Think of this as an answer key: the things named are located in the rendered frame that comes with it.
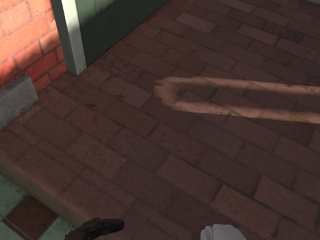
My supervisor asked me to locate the robot left hand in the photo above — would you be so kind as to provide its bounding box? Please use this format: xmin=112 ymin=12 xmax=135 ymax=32
xmin=64 ymin=217 xmax=125 ymax=240

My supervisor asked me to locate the robot right thigh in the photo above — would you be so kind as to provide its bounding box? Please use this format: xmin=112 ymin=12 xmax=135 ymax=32
xmin=200 ymin=224 xmax=246 ymax=240

